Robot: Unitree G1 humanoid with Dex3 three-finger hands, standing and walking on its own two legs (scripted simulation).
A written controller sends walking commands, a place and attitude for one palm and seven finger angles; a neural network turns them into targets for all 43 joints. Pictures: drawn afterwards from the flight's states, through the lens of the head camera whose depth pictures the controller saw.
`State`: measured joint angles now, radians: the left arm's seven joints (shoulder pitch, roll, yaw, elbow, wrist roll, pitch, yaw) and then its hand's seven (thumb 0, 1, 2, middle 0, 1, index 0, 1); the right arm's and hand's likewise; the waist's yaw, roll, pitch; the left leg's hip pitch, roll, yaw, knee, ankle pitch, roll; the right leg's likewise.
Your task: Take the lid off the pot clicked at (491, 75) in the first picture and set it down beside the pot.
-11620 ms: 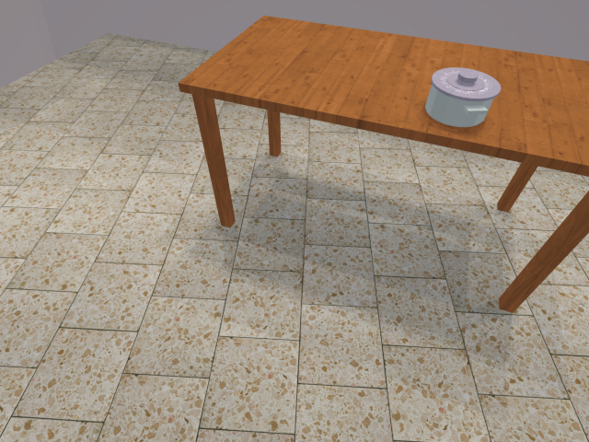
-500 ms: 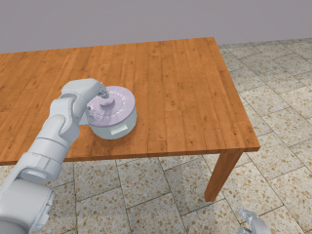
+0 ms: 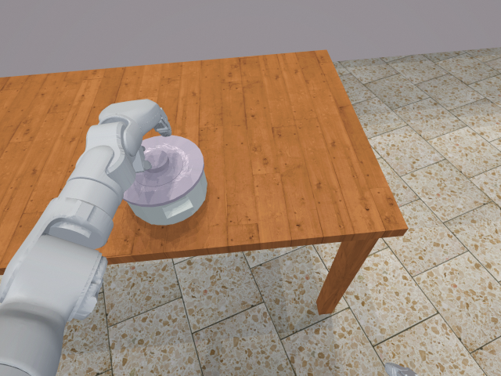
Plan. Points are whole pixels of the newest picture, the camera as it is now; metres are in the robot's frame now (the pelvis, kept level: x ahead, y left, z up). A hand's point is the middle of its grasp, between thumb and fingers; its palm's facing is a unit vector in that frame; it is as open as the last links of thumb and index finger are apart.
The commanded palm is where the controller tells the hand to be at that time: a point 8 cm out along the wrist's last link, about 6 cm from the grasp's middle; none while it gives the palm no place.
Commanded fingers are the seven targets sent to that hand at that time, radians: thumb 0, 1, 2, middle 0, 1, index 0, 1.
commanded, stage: move the open hand above the knob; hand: left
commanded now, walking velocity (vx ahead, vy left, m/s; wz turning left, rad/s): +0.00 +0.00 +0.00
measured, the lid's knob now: (155, 161) +0.49 +0.18 +0.04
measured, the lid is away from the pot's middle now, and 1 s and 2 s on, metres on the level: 0.00 0.00 0.00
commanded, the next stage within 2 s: lower the open fingers around the knob in 0.64 s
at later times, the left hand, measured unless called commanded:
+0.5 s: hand (140, 146) +0.47 +0.18 +0.11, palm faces -0.32 -0.07 -0.95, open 10.2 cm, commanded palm +0.46 +0.18 +0.18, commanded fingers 0.00 -0.29 1.38 -0.82 -0.08 -0.82 -0.08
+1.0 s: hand (139, 155) +0.47 +0.19 +0.09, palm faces -0.37 -0.08 -0.93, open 10.2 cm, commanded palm +0.46 +0.19 +0.16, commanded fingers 0.00 -0.29 1.38 -0.82 -0.08 -0.82 -0.08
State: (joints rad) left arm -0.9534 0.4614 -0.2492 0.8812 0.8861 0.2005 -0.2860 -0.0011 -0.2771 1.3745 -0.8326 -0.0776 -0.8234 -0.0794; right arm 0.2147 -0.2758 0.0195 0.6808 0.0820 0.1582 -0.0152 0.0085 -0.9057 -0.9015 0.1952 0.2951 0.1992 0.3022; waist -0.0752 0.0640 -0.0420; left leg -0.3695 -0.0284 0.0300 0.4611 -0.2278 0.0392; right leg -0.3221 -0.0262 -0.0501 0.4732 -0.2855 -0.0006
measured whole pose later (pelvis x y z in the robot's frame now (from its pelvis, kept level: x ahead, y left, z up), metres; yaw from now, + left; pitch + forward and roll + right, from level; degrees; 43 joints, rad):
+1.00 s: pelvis +0.00 +0.01 +0.00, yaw -1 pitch +9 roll +0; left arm -0.96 0.47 -0.22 0.96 0.90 0.15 -0.26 0.00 -0.28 1.37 -0.83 -0.08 -0.82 -0.08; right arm 0.25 -0.27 0.01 0.69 0.07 0.15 -0.03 0.01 -0.91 -0.90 0.20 0.30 0.20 0.30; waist -0.09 0.05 -0.05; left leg -0.40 -0.03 0.05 0.47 -0.23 0.05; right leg -0.35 -0.03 -0.03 0.46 -0.27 0.01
